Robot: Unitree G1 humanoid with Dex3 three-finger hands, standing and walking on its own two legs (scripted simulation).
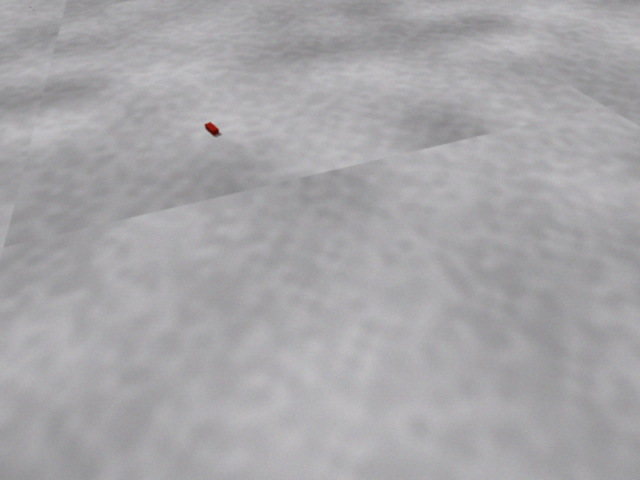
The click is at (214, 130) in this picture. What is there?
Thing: small brick
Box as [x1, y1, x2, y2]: [205, 122, 218, 135]
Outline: 205,124 206,129 213,135 218,133 217,128 210,122
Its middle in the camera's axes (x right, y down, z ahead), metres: -0.64 -0.67 +2.30
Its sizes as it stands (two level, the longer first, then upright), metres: 0.094 0.038 0.031
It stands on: the floor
